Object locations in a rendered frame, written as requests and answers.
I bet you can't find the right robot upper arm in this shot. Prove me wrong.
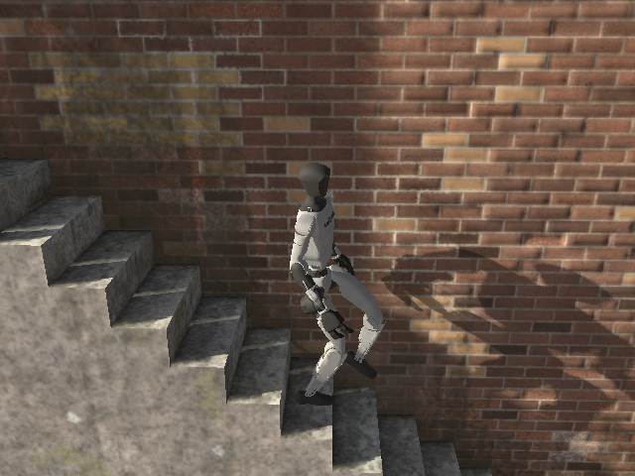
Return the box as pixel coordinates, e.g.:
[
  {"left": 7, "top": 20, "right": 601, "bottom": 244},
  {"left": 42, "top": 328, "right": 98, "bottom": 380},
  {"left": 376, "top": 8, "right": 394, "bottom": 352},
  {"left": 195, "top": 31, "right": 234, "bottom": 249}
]
[{"left": 290, "top": 214, "right": 316, "bottom": 273}]

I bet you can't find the robot right forearm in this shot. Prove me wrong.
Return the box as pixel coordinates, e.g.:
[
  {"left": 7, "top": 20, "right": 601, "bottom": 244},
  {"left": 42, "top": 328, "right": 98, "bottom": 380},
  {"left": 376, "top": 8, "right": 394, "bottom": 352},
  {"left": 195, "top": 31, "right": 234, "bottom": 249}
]
[{"left": 291, "top": 263, "right": 331, "bottom": 314}]

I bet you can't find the right robot shin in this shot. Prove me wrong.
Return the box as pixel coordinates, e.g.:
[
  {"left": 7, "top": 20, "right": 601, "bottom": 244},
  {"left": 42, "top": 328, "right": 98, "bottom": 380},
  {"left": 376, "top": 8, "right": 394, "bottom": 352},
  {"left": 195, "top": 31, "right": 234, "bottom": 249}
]
[{"left": 305, "top": 348, "right": 347, "bottom": 397}]

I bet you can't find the robot left forearm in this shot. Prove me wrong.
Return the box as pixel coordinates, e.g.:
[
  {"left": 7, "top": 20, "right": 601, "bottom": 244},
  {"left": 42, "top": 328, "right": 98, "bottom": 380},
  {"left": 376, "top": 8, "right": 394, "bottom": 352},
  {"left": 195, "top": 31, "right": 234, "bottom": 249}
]
[{"left": 330, "top": 241, "right": 341, "bottom": 259}]

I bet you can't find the humanoid robot head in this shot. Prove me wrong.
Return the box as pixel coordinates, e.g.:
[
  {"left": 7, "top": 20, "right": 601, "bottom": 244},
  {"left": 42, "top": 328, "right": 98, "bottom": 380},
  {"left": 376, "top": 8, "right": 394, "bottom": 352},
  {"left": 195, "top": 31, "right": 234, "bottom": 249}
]
[{"left": 298, "top": 163, "right": 330, "bottom": 212}]

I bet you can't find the robot left hand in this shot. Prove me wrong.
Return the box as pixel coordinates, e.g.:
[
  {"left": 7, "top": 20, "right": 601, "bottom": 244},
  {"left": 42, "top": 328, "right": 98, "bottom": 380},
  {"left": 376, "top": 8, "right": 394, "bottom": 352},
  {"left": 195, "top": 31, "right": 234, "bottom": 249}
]
[{"left": 332, "top": 254, "right": 354, "bottom": 276}]

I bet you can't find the robot right hand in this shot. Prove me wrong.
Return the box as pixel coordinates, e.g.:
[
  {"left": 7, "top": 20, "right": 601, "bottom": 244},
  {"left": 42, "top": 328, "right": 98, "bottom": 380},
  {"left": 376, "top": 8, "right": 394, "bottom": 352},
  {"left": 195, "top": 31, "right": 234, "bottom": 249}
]
[{"left": 321, "top": 309, "right": 354, "bottom": 340}]

